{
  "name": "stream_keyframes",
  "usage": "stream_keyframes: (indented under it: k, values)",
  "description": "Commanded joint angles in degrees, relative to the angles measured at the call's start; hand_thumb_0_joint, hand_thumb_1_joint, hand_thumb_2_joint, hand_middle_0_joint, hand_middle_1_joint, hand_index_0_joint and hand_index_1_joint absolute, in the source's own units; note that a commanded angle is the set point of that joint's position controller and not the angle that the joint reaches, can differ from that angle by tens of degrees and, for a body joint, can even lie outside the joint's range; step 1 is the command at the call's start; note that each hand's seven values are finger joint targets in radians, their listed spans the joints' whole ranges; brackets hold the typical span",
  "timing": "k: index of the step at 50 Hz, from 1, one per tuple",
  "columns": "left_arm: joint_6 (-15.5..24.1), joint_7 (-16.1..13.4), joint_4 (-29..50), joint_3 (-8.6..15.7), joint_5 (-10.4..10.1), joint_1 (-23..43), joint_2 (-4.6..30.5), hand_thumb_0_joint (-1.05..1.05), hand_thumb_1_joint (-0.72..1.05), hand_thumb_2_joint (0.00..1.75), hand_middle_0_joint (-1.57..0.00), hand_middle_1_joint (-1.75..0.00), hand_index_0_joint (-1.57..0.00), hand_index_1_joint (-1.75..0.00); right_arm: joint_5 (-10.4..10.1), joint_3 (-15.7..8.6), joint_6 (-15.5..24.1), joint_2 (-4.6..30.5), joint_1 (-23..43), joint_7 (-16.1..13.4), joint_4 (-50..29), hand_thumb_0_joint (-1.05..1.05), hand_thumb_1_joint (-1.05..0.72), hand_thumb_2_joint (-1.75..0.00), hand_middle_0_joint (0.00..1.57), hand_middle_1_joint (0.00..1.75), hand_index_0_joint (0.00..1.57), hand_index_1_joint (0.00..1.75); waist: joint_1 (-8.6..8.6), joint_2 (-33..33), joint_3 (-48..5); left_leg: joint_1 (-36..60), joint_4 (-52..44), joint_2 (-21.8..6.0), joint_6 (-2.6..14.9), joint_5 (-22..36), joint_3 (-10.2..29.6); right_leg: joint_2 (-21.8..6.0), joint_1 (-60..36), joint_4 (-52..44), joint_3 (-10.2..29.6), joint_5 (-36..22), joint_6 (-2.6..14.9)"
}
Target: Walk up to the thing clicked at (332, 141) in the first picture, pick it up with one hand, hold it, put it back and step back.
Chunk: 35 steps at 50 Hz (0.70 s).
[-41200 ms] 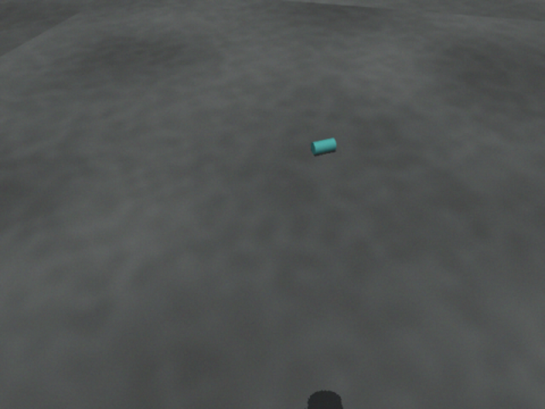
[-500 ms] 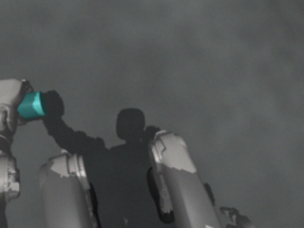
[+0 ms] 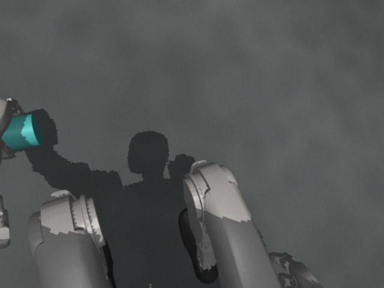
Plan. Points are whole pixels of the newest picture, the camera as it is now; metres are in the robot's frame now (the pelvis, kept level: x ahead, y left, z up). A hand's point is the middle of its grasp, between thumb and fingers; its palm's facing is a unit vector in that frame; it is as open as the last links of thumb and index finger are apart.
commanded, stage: rest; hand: left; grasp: from above
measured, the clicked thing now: (2, 135) +0.45 +0.31 -0.23
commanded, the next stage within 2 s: open in 1.08 s
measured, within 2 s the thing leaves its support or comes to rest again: rests again in 1.72 s
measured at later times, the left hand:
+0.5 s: hand (11, 137) +0.45 +0.30 -0.24, palm faces -0.47 -0.10 -0.88, open 9.6 cm
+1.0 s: hand (13, 138) +0.45 +0.30 -0.26, palm faces -0.47 -0.10 -0.88, open 9.6 cm
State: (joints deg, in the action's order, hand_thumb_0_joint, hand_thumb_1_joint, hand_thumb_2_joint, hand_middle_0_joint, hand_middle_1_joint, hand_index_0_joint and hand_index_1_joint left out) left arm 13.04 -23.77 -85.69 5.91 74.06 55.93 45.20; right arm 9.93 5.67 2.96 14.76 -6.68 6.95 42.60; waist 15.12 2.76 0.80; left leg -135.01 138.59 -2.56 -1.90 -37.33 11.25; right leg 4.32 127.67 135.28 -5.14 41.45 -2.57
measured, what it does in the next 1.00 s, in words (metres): stands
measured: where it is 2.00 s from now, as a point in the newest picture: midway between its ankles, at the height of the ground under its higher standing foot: (155, 271)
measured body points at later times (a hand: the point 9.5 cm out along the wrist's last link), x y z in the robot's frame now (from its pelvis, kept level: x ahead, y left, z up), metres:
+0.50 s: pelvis +0.01 +0.00 -0.02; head +0.28 +0.09 +0.33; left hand +0.47 +0.30 -0.19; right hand +0.06 -0.27 -0.11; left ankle +0.08 +0.14 -0.29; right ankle +0.09 -0.12 -0.29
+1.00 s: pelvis +0.00 +0.00 -0.02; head +0.28 +0.10 +0.32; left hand +0.47 +0.30 -0.21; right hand +0.06 -0.26 -0.10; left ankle +0.08 +0.14 -0.29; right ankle +0.09 -0.12 -0.29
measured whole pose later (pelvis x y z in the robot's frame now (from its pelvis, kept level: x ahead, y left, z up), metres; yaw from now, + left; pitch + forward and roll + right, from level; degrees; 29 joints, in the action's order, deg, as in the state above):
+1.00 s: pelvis +0.00 +0.00 -0.02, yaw -4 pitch +29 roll -12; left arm 12.9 -31.4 -92.4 7.6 73.4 55.9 52.8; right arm 13.6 12.8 8.9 16.5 -3.6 11.0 40.6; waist 18.4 7.0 7.4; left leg -135.6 145.0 -3.0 -2.4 -39.9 16.0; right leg 6.3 127.6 138.5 -8.4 41.7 -3.4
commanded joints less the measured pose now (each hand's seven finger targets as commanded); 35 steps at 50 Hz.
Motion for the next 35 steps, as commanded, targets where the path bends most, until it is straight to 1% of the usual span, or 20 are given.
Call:
stream_keyframes:
  k: [1, 3, 5, 6, 7, 8, 9, 10, 13, 16, 17, 18, 22, 25, 28, 30, 31, 32, 34, 35]
  values:
    - [0.2, -4.3, 10.7, 2.5, -0.6, 20.0, 17.0, 0.00, 0.83, 0.66, -1.17, -0.53, -1.17, -0.52, 0.3, -4.1, 0.6, 15.6, -11.4, -0.4, -0.3, 0.00, -0.91, -0.90, 0.20, 0.30, 0.20, 0.30, 0.02, -24.8, -40.9, 34.4, -11.6, -0.2, 2.38, 8.8, -6.8, 0.7, -15.6, -13.0, -6.2, -15.4, 4.28]
    - [-0.1, -4.6, 10.6, 2.4, -0.8, 19.2, 16.7, 0.00, 0.83, 0.69, -1.17, -0.55, -1.18, -0.54, 0.7, -3.7, 0.9, 15.6, -11.7, -0.2, -0.5, 0.00, -0.91, -0.90, 0.20, 0.30, 0.20, 0.30, 0.58, -22.7, -41.1, 33.5, -10.0, -0.4, 2.82, 10.5, -6.9, 0.9, -17.8, -13.3, -5.9, -17.5, 3.64]
    - [-0.3, -5.0, 11.4, 3.6, -1.3, 17.8, 18.6, 0.00, 0.82, 0.69, -1.16, -0.53, -1.17, -0.52, 0.7, -3.5, 0.9, 15.6, -11.2, -0.1, -0.7, 0.00, -0.90, -0.89, 0.20, 0.30, 0.20, 0.30, -0.20, -23.3, -43.3, 32.7, -9.4, -0.6, 2.84, 12.0, -7.0, 1.0, -20.4, -12.8, -5.4, -19.4, 3.41]
    - [-0.5, -5.2, 11.0, 4.1, -1.6, 17.9, 18.7, 0.00, 0.83, 0.68, -1.15, -0.55, -1.17, -0.53, 0.9, -3.5, 1.1, 15.9, -11.4, 0.0, -0.5, 0.00, -0.90, -0.89, 0.20, 0.30, 0.20, 0.30, 0.12, -22.4, -42.3, 32.3, -8.8, -0.6, 2.95, 12.0, -7.0, 0.9, -19.6, -13.0, -5.6, -19.3, 3.32]
    - [-0.6, -5.2, 10.1, 3.1, -1.4, 17.9, 17.6, 0.00, 0.81, 0.70, -1.14, -0.55, -1.15, -0.53, 0.9, -3.3, 1.2, 15.7, -11.6, 0.1, -0.4, 0.00, -0.90, -0.89, 0.20, 0.30, 0.20, 0.30, 0.45, -22.5, -40.8, 31.6, -9.0, -0.6, 2.85, 11.1, -6.9, 1.0, -18.8, -12.7, -5.8, -18.4, 3.59]
    - [-0.6, -5.3, 10.5, 3.5, -1.5, 18.7, 17.6, 0.00, 0.81, 0.68, -1.14, -0.54, -1.15, -0.52, 1.1, -3.3, 1.3, 16.2, -11.6, 0.1, -0.4, 0.00, -0.90, -0.89, 0.20, 0.30, 0.20, 0.30, 1.05, -23.0, -40.1, 31.8, -9.0, -0.6, 2.70, 10.8, -6.7, 1.0, -18.0, -12.5, -6.2, -17.9, 3.72]
    - [-0.7, -5.2, 8.9, 3.2, -1.6, 17.7, 17.9, 0.00, 0.79, 0.69, -1.14, -0.52, -1.15, -0.51, 1.0, -3.1, 1.4, 16.1, -11.1, 0.2, -0.4, 0.00, -0.90, -0.89, 0.20, 0.30, 0.20, 0.30, 0.81, -22.8, -39.9, 32.1, -8.5, -0.8, 2.68, 10.5, -6.3, 1.2, -17.2, -12.2, -6.3, -17.5, 3.80]
    - [-0.4, -5.3, 10.3, 3.9, -1.6, 18.9, 18.7, 0.00, 0.80, 0.69, -1.14, -0.54, -1.15, -0.53, 1.3, -2.9, 1.6, 16.8, -11.4, 0.2, -0.6, 0.00, -0.90, -0.89, 0.20, 0.30, 0.20, 0.30, 1.43, -23.2, -39.9, 31.9, -8.2, -0.7, 2.66, 10.7, -6.3, 1.2, -18.0, -12.4, -6.6, -17.7, 3.77]
    - [-0.4, -5.9, 8.9, 4.5, -1.7, 16.4, 20.0, 0.00, 0.79, 0.67, -1.13, -0.53, -1.14, -0.52, 1.3, -2.2, 1.6, 16.6, -10.4, 0.4, -0.8, 0.00, -0.90, -0.89, 0.20, 0.30, 0.20, 0.30, 0.02, -22.7, -40.6, 30.7, -8.0, -0.8, 2.75, 10.5, -6.3, 1.4, -19.6, -12.2, -6.3, -17.9, 3.62]
    - [0.1, -6.3, 8.9, 4.5, -1.6, 17.1, 20.0, 0.00, 0.80, 0.71, -1.14, -0.56, -1.15, -0.55, 1.6, -2.0, 1.9, 17.3, -10.2, 0.6, -1.1, 0.00, -0.90, -0.89, 0.20, 0.30, 0.20, 0.30, 1.24, -22.6, -39.4, 30.7, -7.5, -0.9, 2.58, 10.3, -5.8, 1.6, -18.5, -11.7, -7.4, -17.4, 3.83]
    - [-0.1, -6.4, 7.8, 3.9, -1.1, 16.7, 19.5, 0.00, 0.79, 0.71, -1.14, -0.54, -1.14, -0.53, 1.6, -1.8, 2.0, 17.2, -10.3, 0.6, -0.8, 0.00, -0.90, -0.90, 0.20, 0.30, 0.20, 0.30, 1.09, -23.0, -38.2, 30.8, -7.5, -0.7, 2.60, 10.1, -5.9, 1.6, -17.8, -11.5, -7.2, -17.4, 3.97]
    - [0.2, -6.6, 8.4, 4.2, -1.2, 17.0, 19.9, 0.00, 0.80, 0.70, -1.13, -0.55, -1.14, -0.54, 1.7, -1.6, 2.0, 16.9, -10.2, 0.8, -0.9, 0.00, -0.90, -0.89, 0.20, 0.30, 0.20, 0.30, 1.34, -23.5, -39.8, 31.4, -7.6, -1.0, 2.62, 10.4, -5.5, 1.8, -19.2, -11.5, -7.3, -17.9, 3.54]
    - [-0.1, -7.9, 7.8, 5.4, -1.1, 15.5, 20.8, 0.00, 0.82, 0.72, -1.14, -0.57, -1.15, -0.56, 2.1, -1.2, 2.4, 17.7, -9.9, 1.3, -0.9, 0.00, -0.90, -0.89, 0.20, 0.30, 0.20, 0.30, 1.18, -24.3, -39.4, 32.7, -7.0, -1.1, 2.47, 12.9, -5.4, 1.8, -19.6, -10.7, -7.7, -20.2, 3.54]
    - [-0.1, -8.2, 6.8, 4.2, -0.9, 16.2, 20.4, 0.00, 0.82, 0.71, -1.14, -0.57, -1.15, -0.56, 2.3, -0.6, 2.9, 17.7, -9.5, 1.6, -0.9, 0.00, -0.90, -0.90, 0.20, 0.30, 0.20, 0.30, 2.16, -24.5, -38.0, 32.2, -6.4, -1.2, 2.53, 13.1, -5.1, 2.1, -19.2, -10.5, -8.0, -20.5, 3.55]
    - [0.0, -9.1, 6.0, 5.1, -1.2, 15.8, 21.9, 0.00, 0.82, 0.68, -1.14, -0.56, -1.15, -0.54, 2.5, -0.3, 3.2, 18.3, -8.8, 1.8, -1.4, 0.00, -0.90, -0.90, 0.20, 0.30, 0.20, 0.30, 1.77, -24.9, -37.2, 30.9, -6.6, -1.3, 2.44, 11.3, -4.8, 2.2, -18.8, -10.5, -8.3, -19.1, 3.64]
    - [0.1, -9.4, 5.7, 4.3, -0.8, 16.4, 21.6, 0.00, 0.81, 0.70, -1.13, -0.56, -1.15, -0.55, 2.5, 0.0, 3.4, 18.2, -8.7, 2.0, -1.2, 0.00, -0.90, -0.90, 0.20, 0.30, 0.20, 0.30, 2.32, -25.4, -38.0, 31.6, -6.8, -1.4, 2.34, 11.1, -4.6, 2.4, -18.9, -10.1, -8.4, -18.9, 3.66]
    - [0.1, -9.4, 5.6, 4.3, -0.9, 16.4, 21.2, 0.00, 0.81, 0.69, -1.13, -0.57, -1.15, -0.55, 2.9, 0.1, 3.5, 18.3, -8.8, 2.2, -1.3, 0.00, -0.90, -0.90, 0.20, 0.30, 0.20, 0.30, 2.73, -25.5, -37.3, 31.5, -6.7, -1.4, 2.27, 11.4, -4.5, 2.3, -18.8, -10.0, -8.8, -19.2, 3.60]
    - [-0.1, -9.7, 5.1, 4.0, -1.0, 16.2, 21.4, 0.00, 0.81, 0.69, -1.13, -0.56, -1.14, -0.54, 2.8, 0.4, 3.6, 18.0, -8.5, 2.2, -1.4, 0.00, -0.90, -0.90, 0.20, 0.30, 0.20, 0.30, 2.30, -25.3, -37.4, 31.4, -6.6, -1.5, 2.45, 11.4, -4.3, 2.5, -19.0, -10.3, -8.5, -19.5, 3.45]
    - [-0.1, -9.9, 4.3, 3.6, -1.0, 17.1, 21.2, 0.00, 0.82, 0.69, -1.14, -0.56, -1.15, -0.55, 2.9, 0.5, 4.0, 18.5, -8.8, 2.4, -1.2, 0.00, -0.90, -0.90, 0.20, 0.30, 0.20, 0.30, 3.44, -24.2, -35.6, 30.4, -5.9, -1.4, 2.54, 11.1, -4.4, 2.4, -18.4, -10.3, -8.8, -19.4, 3.41]
    - [-0.2, -10.0, 3.9, 3.7, -0.9, 16.5, 21.5, 0.00, 0.82, 0.69, -1.14, -0.56, -1.15, -0.54, 2.9, 0.6, 4.3, 18.3, -8.7, 2.6, -1.1, 0.00, -0.90, -0.90, 0.20, 0.30, 0.20, 0.30, 3.27, -24.7, -35.6, 30.8, -6.3, -1.5, 2.41, 11.1, -4.2, 2.5, -18.6, -10.2, -8.8, -19.3, 3.45]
